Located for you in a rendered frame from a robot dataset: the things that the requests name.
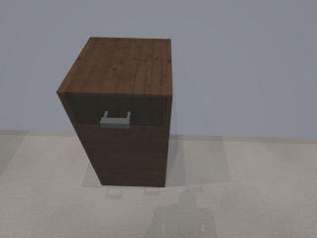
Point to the drawer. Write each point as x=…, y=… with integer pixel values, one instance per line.
x=145, y=110

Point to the cabinet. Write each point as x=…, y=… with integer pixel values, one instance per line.
x=139, y=67

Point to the handle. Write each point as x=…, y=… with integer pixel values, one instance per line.
x=115, y=123

